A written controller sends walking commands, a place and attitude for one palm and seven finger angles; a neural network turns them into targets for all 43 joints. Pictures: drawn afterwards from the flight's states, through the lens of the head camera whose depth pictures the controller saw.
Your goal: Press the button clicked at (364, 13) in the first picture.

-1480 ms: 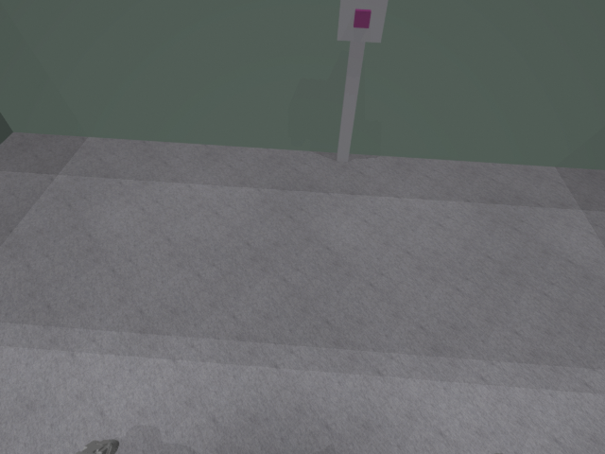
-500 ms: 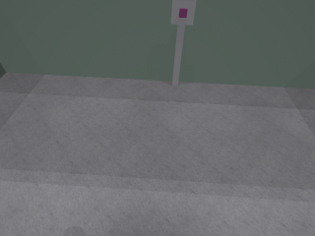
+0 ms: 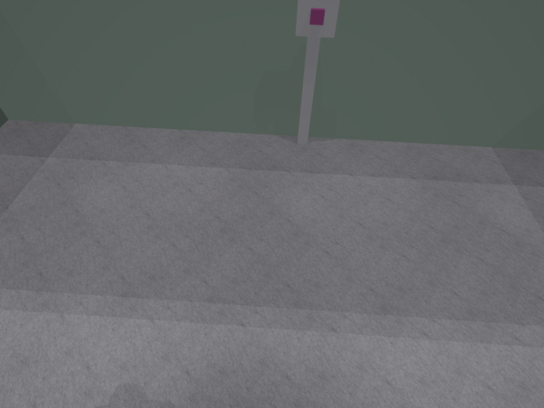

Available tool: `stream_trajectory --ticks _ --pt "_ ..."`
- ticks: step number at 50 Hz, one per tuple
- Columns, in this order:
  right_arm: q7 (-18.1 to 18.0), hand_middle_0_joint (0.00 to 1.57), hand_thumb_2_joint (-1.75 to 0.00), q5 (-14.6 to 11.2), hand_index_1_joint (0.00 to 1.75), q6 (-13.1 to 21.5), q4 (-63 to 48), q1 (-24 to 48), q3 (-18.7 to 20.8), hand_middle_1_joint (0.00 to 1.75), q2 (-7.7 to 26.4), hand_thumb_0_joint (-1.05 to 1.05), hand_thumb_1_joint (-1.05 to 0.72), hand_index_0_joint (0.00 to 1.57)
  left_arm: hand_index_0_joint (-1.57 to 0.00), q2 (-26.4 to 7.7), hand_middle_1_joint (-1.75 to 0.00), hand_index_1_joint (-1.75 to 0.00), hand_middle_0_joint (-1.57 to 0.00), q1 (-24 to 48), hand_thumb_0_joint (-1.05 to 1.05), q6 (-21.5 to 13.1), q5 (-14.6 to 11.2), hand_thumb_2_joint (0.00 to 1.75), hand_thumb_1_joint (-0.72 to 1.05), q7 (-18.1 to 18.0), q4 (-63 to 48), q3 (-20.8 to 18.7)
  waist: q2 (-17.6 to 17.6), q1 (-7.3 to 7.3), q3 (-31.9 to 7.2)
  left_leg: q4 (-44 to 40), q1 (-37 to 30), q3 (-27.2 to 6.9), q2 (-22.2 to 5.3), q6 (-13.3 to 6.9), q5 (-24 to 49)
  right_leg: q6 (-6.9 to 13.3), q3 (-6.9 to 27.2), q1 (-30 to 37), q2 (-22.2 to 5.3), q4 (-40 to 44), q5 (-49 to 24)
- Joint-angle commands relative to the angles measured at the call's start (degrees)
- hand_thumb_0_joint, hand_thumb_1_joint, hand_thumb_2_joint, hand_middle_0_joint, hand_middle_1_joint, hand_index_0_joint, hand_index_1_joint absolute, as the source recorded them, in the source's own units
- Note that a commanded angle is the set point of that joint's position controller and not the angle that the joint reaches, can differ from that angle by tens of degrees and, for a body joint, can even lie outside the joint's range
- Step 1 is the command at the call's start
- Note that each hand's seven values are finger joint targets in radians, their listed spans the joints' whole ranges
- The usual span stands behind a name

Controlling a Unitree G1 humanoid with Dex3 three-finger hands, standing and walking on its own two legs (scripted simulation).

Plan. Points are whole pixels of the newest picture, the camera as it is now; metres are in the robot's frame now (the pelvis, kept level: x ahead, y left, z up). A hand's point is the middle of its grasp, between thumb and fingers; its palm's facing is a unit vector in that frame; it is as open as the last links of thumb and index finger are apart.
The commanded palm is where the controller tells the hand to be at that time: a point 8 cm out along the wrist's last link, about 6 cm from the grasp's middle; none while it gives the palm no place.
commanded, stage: look at it before walking up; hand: left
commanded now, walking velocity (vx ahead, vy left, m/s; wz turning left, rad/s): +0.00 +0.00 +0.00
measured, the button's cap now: (317, 16) +1.64 -0.11 -0.05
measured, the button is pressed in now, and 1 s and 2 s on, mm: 0 0 0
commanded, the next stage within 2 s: walk to a spot facing it in 0.26 s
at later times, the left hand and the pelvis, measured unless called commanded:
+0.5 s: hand out of the picture +0.08 +0.24 -0.16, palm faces -0.05 -0.95 -0.32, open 7.4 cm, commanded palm none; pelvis +0.01 +0.00 +0.00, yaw -2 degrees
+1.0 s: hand out of the picture +0.09 +0.14 -0.17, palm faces -0.14 -0.98 -0.14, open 7.4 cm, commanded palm none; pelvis +0.15 -0.03 +0.00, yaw -14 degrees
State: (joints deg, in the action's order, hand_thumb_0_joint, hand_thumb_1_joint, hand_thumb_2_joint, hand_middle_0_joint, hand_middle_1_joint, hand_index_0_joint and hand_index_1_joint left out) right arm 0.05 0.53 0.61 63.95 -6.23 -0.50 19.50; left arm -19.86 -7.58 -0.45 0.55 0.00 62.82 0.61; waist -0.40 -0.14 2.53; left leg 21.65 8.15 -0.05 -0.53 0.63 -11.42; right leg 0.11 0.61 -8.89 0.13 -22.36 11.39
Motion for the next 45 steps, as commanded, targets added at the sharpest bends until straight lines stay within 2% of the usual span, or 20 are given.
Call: stream_trajectory --ticks 1,8,17,18,19,20,22,24,26,27,28,30,32,33,34,35,36,38,41,45 --pt "-0.6 0.2 -0.9 -0.1 0.3 1.3 -3.5 2.8 2.6 0.3 12.2 0.0 -0.9 0.2 -0.2 -11.8 -0.3 -0.3 -0.2 2.2 0.0 -1.1 0.1 0.9 0.9 -0.6 -3.9 -2.4 0.3 0.26 -4.0 -3.7 -1.1 -5.7 -6.3 -2.3 5.8 1.7 6.2 -0.2 -6.9 4.5 -5.3" --pt "-0.7 0.2 -0.9 -0.1 0.3 1.5 -3.4 2.9 2.5 0.3 12.2 0.0 -0.9 0.2 -0.2 -11.8 -0.3 -0.3 -0.2 2.4 0.0 -1.2 0.1 0.9 0.9 -0.6 -3.9 -2.5 0.2 0.1 -5.7 -3.6 -2.4 -5.5 -6.6 -2.2 8.7 1.7 5.8 1.2 -7.1 3.9 -8.7" --pt "-0.7 0.2 -0.9 -0.1 0.3 1.3 -3.5 3.2 2.5 0.3 12.2 0.0 -0.9 0.2 -0.2 -11.9 -0.3 -0.3 -0.2 2.7 0.0 -1.2 0.1 0.9 0.9 -0.6 -3.9 -2.4 0.4 0.19 -4.5 -4.1 -2.1 -5.5 -6.5 -2.1 8.1 1.6 5.9 0.9 -7.1 4.4 -8.2" --pt "-0.7 0.2 -0.9 -0.1 0.3 1.3 -3.5 3.3 2.5 0.3 12.2 0.0 -0.9 0.2 -0.2 -11.9 -0.3 -0.3 -0.2 2.7 0.0 -1.2 0.1 0.9 0.9 -0.6 -3.9 -2.4 0.2 0.21 -3.9 -4.3 -1.9 -5.4 -6.5 -2.1 7.2 1.6 5.9 0.6 -7.0 4.7 -7.3" --pt "-0.6 0.2 -0.9 0.1 0.3 1.0 -2.8 1.9 1.7 0.3 9.0 0.0 -0.9 0.2 -0.2 -8.5 -0.3 -0.3 -0.2 1.3 0.0 -0.7 0.0 0.9 0.9 -0.7 -3.1 -1.8 0.4 0.12 -4.8 -3.9 -2.4 -4.5 -6.6 -1.6 5.4 1.2 6.0 0.6 -6.7 4.5 -5.4" --pt "-0.6 0.2 -0.9 0.4 0.3 0.5 -2.2 -0.1 1.1 0.3 6.0 0.0 -0.9 0.2 -0.2 -5.6 -0.3 -0.3 -0.2 -0.7 0.0 0.1 0.1 0.9 0.9 -0.7 -2.6 -1.3 0.4 0.19 -4.6 -2.9 -2.4 -3.5 -6.4 -1.1 1.3 1.0 6.3 -0.3 -6.1 3.7 -0.8" --pt "-0.5 0.2 -0.9 0.7 0.3 -0.2 -2.4 -2.3 1.5 0.3 5.6 0.0 -0.9 0.2 -0.2 -4.8 -0.3 -0.3 -0.2 -2.8 0.0 1.1 0.5 0.9 0.9 -0.1 -3.1 -1.6 1.0 0.15 -1.9 -3.0 -1.0 -3.2 -6.9 -1.5 -11.8 1.4 7.1 -5.1 -4.3 2.6 11.8" --pt "-0.5 0.2 -0.9 0.8 0.3 -0.4 -3.7 -3.4 2.4 0.3 7.1 0.0 -0.9 0.2 -0.2 -4.9 -0.3 -0.3 -0.2 -3.4 0.0 1.5 0.8 0.9 0.9 0.7 -5.0 -2.3 2.9 -0.04 3.1 -5.1 2.4 -5.2 -8.5 -2.8 -22.7 1.9 7.1 -10.4 -2.1 -0.5 18.5" --pt "-0.6 0.2 -0.9 0.8 0.3 -0.2 -4.8 -5.3 3.7 0.3 8.9 0.0 -0.9 0.2 -0.2 -3.6 -0.3 -0.3 -0.2 -5.2 0.0 1.3 0.9 0.9 0.9 1.3 -6.7 -3.0 5.9 -0.32 4.1 -7.1 0.5 -9.9 -12.9 -5.6 -27.8 1.8 4.1 -15.7 0.8 -8.9 17.8" --pt "-0.7 0.2 -0.9 0.7 0.3 0.2 -5.2 -6.6 4.3 0.3 9.9 0.0 -0.9 0.2 -0.2 -2.2 -0.3 -0.3 -0.2 -5.2 0.0 1.0 0.9 0.9 0.9 1.6 -7.6 -3.1 8.9 -0.79 4.0 -8.8 0.0 -12.8 -16.6 -7.7 -27.6 1.3 0.4 -17.1 1.9 -15.7 14.2" --pt "-0.8 0.2 -0.9 0.6 0.3 0.6 -5.5 -7.6 4.7 0.3 9.7 0.0 -0.9 0.2 -0.2 -1.0 -0.3 -0.3 -0.2 -4.5 0.0 0.7 0.8 0.9 0.9 1.8 -8.6 -3.3 10.2 -1.13 3.1 -9.2 -2.2 -13.6 -19.3 -9.6 -22.8 0.8 -1.4 -19.0 0.6 -20.1 14.4" --pt "-0.8 0.2 -0.9 0.8 0.3 1.3 -5.9 -8.1 4.8 0.3 8.1 0.0 -0.9 0.2 -0.2 0.2 -0.3 -0.3 -0.2 -4.1 0.0 0.0 0.8 0.9 0.9 2.2 -9.9 -3.8 9.3 -0.9 3.4 -6.1 -1.8 -9.6 -19.9 -10.0 -11.7 0.6 -1.9 -18.0 -2.3 -19.2 16.8" --pt "-0.9 0.2 -0.9 0.8 0.3 1.3 -6.6 -5.3 4.5 0.3 6.4 0.0 -0.9 0.2 -0.2 1.6 -0.3 -0.3 -0.2 -12.7 0.0 -0.5 1.1 0.9 0.9 2.3 -7.2 -4.2 5.4 3.62 1.1 6.6 6.7 -0.6 -15.1 -5.9 -7.4 1.1 -4.6 -2.5 -0.9 -9.1 9.0" --pt "-0.7 0.2 -0.9 0.4 0.3 1.3 -7.8 -4.5 3.8 0.3 2.9 0.0 -0.9 0.2 -0.2 -2.1 -0.3 -0.3 -0.2 -20.4 0.0 -1.5 1.4 0.9 0.9 1.8 -4.9 -5.1 -7.4 6.47 -0.9 24.7 18.3 6.7 -8.3 -1.8 -10.1 3.9 7.9 9.4 -7.2 1.3 11.0" --pt "0.0 0.2 -0.9 0.2 0.3 1.9 -11.5 -0.2 2.7 0.3 -0.9 0.0 -0.9 0.2 -0.2 -7.9 -0.3 -0.3 -0.2 -27.6 0.0 -2.1 1.0 0.9 0.9 0.6 -3.1 -6.3 -22.6 8.82 0.1 41.2 34.4 9.2 -1.2 0.8 -23.8 10.1 33.8 14.5 -21.4 11.4 8.4" --pt "-0.1 0.2 -0.9 0.5 0.3 2.3 -12.3 2.7 3.3 0.3 1.7 0.0 -0.9 0.2 -0.2 -6.1 -0.3 -0.3 -0.2 -28.7 0.0 -2.4 0.2 0.9 0.9 -0.3 -2.9 -5.7 -14.1 8.74 0.9 44.2 35.1 1.0 -4.1 -0.2 -19.4 12.7 36.2 11.5 -21.5 12.1 7.6" --pt "0.1 0.2 -0.9 0.4 0.3 2.5 -11.7 3.9 3.6 0.3 0.4 0.0 -0.9 0.2 -0.2 -4.3 -0.3 -0.3 -0.2 -26.1 0.0 -2.5 0.4 0.9 0.9 -0.5 -3.1 -5.4 -7.8 6.99 2.8 46.8 36.1 0.9 -5.4 -0.2 -15.7 13.9 34.1 10.1 -20.8 11.2 6.3" --pt "0.4 0.2 -0.9 0.9 0.3 2.3 -10.0 1.2 3.7 0.3 -1.1 0.0 -0.9 0.2 -0.2 -0.7 -0.3 -0.3 -0.2 -21.0 0.0 -3.0 0.9 0.9 0.9 -0.7 -4.4 -4.4 -2.2 3.4 4.0 45.1 33.6 0.6 -7.3 1.0 -9.4 13.3 25.3 5.4 -18.1 10.4 2.6" --pt "0.8 0.2 -0.9 0.9 0.3 1.5 -9.0 -1.5 3.9 0.3 -3.8 0.0 -0.9 0.2 -0.2 1.2 -0.3 -0.3 -0.2 -21.0 0.0 -3.8 0.9 0.9 0.9 -0.8 -3.5 -4.1 -3.6 1.43 2.3 40.5 30.5 2.7 -6.7 2.0 -4.2 11.3 16.7 4.3 -13.6 10.1 -7.8" --pt "1.3 0.2 -0.9 0.6 0.3 1.5 -10.6 1.4 3.9 0.3 -5.5 0.0 -0.9 0.2 -0.2 2.9 -0.3 -0.3 -0.2 -23.7 0.0 -4.2 0.9 0.9 0.9 -1.2 -1.6 -4.0 -6.0 2.13 2.2 34.2 32.1 4.4 -6.0 2.3 -0.2 10.3 13.1 7.0 -11.5 9.6 -15.1"
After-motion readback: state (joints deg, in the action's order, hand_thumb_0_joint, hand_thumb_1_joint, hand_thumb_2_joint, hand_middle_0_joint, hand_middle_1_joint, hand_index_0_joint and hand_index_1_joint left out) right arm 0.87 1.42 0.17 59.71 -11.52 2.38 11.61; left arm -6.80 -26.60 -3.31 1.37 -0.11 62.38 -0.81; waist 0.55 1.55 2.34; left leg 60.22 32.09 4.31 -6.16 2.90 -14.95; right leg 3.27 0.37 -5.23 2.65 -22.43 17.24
